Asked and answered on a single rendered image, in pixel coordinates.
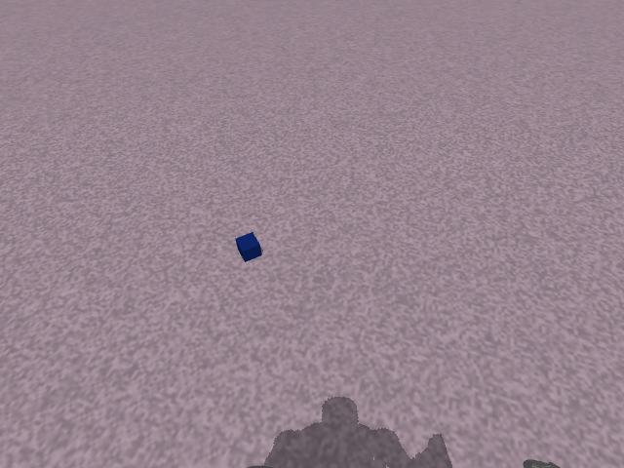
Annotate small box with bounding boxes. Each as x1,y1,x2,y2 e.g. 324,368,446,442
235,233,262,262

